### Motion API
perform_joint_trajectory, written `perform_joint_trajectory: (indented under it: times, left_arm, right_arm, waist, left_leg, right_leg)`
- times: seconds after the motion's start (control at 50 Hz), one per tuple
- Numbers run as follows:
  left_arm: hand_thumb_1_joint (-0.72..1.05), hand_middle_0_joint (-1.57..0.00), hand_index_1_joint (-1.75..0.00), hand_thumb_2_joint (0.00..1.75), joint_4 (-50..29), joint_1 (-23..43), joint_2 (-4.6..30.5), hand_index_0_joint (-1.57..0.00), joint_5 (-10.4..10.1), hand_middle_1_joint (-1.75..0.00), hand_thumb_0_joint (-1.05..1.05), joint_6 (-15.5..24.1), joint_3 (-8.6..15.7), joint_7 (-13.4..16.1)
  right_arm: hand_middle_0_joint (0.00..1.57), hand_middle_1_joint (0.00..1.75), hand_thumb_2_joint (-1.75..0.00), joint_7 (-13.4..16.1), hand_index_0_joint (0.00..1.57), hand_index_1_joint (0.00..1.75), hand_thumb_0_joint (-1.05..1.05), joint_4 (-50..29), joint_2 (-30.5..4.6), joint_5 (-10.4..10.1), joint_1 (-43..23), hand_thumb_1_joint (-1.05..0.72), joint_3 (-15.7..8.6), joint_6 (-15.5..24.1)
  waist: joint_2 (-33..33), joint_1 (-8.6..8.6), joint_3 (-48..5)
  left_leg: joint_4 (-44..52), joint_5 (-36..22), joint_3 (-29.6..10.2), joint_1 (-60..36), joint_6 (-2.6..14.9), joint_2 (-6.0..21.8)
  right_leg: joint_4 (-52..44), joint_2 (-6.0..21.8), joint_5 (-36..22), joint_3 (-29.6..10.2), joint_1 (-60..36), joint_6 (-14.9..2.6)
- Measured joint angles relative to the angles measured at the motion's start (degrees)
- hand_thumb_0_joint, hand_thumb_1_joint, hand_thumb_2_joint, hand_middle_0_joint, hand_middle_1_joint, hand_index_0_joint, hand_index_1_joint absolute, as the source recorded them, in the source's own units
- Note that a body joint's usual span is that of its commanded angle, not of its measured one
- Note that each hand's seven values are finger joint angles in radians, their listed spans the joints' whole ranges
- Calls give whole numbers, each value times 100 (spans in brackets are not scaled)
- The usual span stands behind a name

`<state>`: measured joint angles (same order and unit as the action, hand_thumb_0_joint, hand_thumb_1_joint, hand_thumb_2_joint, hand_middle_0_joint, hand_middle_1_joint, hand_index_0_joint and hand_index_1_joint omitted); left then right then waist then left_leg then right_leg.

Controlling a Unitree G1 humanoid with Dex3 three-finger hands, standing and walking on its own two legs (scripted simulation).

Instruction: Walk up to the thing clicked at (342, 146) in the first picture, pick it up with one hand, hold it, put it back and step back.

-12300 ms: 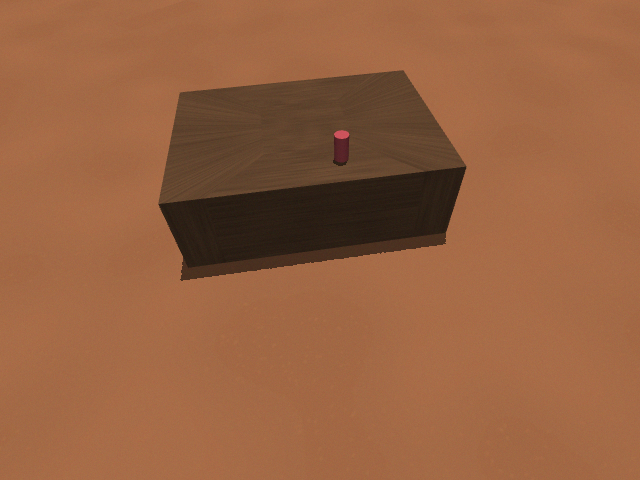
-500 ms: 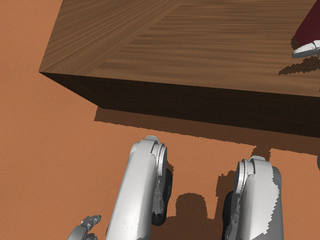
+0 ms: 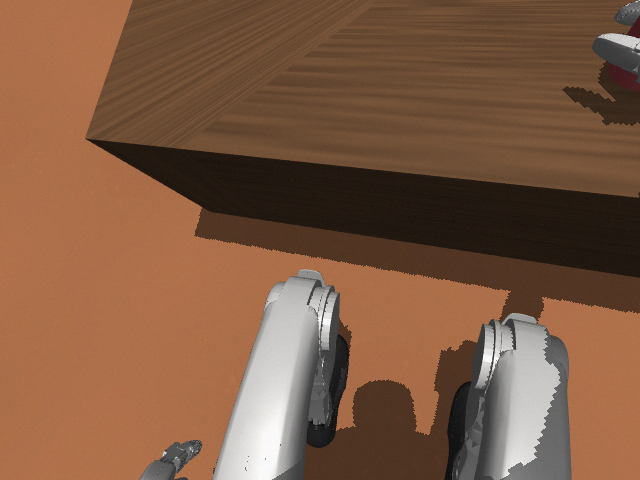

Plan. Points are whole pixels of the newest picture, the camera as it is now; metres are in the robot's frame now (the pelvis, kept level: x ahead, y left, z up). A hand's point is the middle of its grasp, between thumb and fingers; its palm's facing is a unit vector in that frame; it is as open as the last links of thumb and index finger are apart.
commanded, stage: close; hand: right
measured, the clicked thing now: out of the picture +0.59 -0.21 +0.02
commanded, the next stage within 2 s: settle in 0.02 s
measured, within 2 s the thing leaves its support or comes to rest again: leaves its support in 0.34 s
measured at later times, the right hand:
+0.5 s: hand out of the picture +0.58 -0.22 +0.06, palm faces +0.10 +0.99 -0.05, open 7.8 cm
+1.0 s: hand out of the picture +0.59 -0.21 +0.12, palm faces +0.09 +1.00 -0.03, open 7.8 cm
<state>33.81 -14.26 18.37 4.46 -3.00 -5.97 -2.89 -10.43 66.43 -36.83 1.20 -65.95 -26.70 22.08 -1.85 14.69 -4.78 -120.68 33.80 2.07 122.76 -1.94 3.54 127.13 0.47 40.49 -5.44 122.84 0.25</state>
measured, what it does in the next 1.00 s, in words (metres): rises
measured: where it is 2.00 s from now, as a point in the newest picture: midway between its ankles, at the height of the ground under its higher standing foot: (390, 436)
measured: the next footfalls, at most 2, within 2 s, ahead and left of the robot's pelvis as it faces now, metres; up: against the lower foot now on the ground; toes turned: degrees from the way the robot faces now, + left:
none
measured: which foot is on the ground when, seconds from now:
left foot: down 0.00-1.00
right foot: down 0.00-1.00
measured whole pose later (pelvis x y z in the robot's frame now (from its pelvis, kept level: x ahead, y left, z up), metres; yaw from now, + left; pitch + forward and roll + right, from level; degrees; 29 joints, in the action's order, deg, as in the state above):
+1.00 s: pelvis +0.01 +0.00 +0.08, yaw -1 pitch +37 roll +4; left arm 33.7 -15.2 17.0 2.1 -2.5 -3.3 -1.4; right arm -9.9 62.6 -34.3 -0.3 -64.3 -25.2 17.8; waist -1.9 13.0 -7.5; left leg -107.3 33.1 1.5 110.9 -1.6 3.1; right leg 112.4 1.5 39.3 -3.5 110.1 0.3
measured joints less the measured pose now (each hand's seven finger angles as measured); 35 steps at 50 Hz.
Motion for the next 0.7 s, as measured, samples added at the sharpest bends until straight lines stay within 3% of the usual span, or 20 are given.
perform_joint_trajectory:
  times: [0.28,0.48,0.7]
  left_arm:
    - [91,-20,-30,88,-37,50,-16,-21,-20,-30,0,-32,30,24]
    - [92,-20,-31,88,56,27,-138,-21,-116,-30,0,-2,121,92]
    - [92,-20,-30,88,10,-19,-103,-22,-223,-30,0,82,209,132]
  right_arm:
    - [88,107,-109,-30,82,106,2,-244,45,18,158,9,9,-85]
    - [90,108,-113,91,84,105,3,-549,142,-29,205,12,130,-371]
    - [90,107,-114,-12,85,105,3,-243,122,-142,25,12,200,-485]
  waist:
    - [16,14,-5]
    - [23,-101,-109]
    - [-37,-135,-267]
  left_leg:
    - [59,-2,-17,-64,-30,-10]
    - [370,2,-66,-348,-25,16]
    - [902,-25,-64,-809,-5,1]
  right_leg:
    - [-41,10,7,24,-52,-31]
    - [-415,3,-31,111,-360,-41]
    - [-993,42,-76,163,-852,-37]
